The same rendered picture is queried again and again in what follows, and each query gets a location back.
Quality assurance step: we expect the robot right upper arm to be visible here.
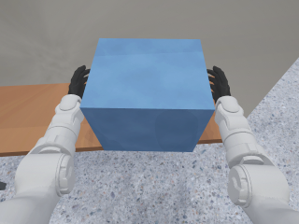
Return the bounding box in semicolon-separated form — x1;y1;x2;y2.
227;163;299;224

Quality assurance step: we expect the robot left forearm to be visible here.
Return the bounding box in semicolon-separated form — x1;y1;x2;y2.
14;94;84;193

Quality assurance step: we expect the robot left upper arm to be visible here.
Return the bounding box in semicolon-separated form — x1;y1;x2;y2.
0;153;76;224

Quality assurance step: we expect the table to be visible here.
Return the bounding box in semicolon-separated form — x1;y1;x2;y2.
0;76;223;190

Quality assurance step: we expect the robot right forearm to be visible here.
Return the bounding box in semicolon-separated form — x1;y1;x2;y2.
214;95;290;201

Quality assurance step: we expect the robot right hand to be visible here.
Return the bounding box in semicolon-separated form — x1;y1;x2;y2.
206;65;231;104

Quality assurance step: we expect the robot left hand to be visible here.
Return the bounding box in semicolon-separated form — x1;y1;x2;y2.
68;65;91;99

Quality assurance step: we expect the carton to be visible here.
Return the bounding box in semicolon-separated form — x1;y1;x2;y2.
79;38;216;152

